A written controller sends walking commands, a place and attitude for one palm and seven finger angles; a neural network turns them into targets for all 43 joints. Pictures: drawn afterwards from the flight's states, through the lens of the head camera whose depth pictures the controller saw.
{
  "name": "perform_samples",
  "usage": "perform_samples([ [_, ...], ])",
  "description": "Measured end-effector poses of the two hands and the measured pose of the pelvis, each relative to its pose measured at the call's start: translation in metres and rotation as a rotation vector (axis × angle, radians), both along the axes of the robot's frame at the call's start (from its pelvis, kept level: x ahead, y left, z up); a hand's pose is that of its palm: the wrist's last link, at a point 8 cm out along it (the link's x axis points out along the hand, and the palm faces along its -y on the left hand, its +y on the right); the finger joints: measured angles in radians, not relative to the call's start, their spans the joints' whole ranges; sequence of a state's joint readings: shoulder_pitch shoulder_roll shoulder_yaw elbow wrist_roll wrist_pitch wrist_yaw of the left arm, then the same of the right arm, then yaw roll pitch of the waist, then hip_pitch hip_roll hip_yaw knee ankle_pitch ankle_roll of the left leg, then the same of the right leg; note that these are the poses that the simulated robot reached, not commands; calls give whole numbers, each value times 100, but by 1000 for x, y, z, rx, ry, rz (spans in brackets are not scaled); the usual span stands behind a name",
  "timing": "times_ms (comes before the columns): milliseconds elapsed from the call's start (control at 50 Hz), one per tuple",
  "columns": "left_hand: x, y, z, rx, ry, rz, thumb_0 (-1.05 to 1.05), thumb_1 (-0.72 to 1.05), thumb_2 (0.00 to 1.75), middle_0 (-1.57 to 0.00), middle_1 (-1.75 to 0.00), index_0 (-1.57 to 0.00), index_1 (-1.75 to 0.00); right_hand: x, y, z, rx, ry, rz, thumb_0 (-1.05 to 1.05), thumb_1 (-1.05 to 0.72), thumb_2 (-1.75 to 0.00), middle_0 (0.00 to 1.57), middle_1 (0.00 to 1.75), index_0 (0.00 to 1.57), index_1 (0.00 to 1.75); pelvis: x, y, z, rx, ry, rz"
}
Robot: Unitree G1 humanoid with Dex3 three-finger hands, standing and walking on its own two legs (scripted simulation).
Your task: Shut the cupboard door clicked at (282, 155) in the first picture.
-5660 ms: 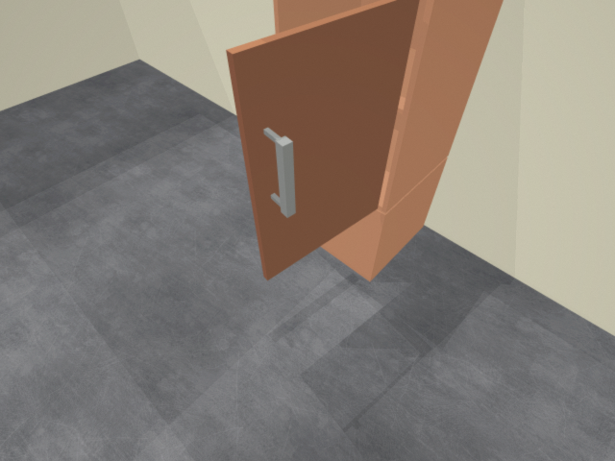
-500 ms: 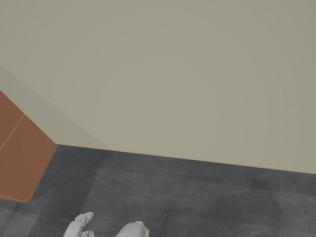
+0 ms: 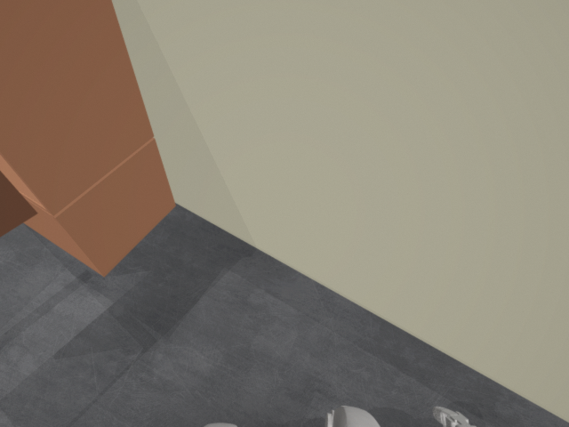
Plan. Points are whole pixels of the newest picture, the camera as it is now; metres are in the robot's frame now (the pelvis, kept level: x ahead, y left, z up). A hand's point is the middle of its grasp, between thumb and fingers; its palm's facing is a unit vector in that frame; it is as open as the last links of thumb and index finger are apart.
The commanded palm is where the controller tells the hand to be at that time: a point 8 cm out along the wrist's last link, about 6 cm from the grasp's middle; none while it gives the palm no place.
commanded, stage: turn to face it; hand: left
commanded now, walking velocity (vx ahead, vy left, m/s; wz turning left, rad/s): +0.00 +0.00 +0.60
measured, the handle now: out of the picture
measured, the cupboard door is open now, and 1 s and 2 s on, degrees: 82 82 82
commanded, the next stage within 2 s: take the last steps up to it in 1.36 s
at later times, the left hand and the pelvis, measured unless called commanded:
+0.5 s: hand out of the picture +0.03 +0.15 -0.15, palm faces +0.30 -0.92 -0.24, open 7.4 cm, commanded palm none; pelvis +0.00 -0.05 +0.01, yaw +19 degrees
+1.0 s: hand out of the picture -0.04 +0.21 -0.15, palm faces +0.57 -0.78 -0.27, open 7.4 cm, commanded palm none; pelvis +0.00 -0.03 +0.01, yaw +35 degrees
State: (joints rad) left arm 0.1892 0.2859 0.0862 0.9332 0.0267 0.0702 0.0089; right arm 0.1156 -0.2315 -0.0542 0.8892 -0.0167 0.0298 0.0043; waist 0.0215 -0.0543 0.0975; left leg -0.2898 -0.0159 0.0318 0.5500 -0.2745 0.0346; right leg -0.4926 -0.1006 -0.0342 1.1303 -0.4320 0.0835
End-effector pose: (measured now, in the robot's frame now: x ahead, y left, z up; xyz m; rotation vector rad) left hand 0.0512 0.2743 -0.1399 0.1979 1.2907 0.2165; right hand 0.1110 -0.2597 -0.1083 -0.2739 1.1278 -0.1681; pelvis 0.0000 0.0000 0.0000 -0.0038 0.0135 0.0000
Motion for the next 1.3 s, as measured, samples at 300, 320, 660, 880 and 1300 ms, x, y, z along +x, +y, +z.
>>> perform_samples([
  [300, 10, -50, 24, 44, -168, 74, 1, 91, 90, -20, -30, -20, -30, -11, -23, -38, 89, 137, 68, 0, -90, -90, 21, 30, 21, 30, -2, -41, -5, 11, -1, 175],
  [320, 5, -55, 26, 42, -166, 85, 1, 91, 90, -20, -30, -20, -30, -9, -26, -38, 90, 145, 78, 0, -90, -90, 21, 30, 21, 30, -3, -43, -3, 15, -6, 191],
  [660, -121, -56, -8, -35, -43, 410, 1, 91, 90, -21, -30, -21, -30, 83, 35, -16, 28, 57, 400, 0, -91, -90, 20, 30, 20, 30, -8, -28, -9, 15, -3, 444],
  [880, -146, -28, 10, 9, -42, 531, 1, 91, 90, -20, -30, -20, -30, 91, 70, -1, 7, 49, 526, 0, -91, -90, 21, 30, 21, 30, -11, -20, 6, -10, 1, 545],
  [1300, -148, -114, 23, 19, -99, 717, 1, 91, 90, -21, -30, -20, -30, 131, 64, -26, 39, 179, 687, 0, -91, -90, 20, 30, 20, 30, 16, -58, 7, 43, -3, 803],
])
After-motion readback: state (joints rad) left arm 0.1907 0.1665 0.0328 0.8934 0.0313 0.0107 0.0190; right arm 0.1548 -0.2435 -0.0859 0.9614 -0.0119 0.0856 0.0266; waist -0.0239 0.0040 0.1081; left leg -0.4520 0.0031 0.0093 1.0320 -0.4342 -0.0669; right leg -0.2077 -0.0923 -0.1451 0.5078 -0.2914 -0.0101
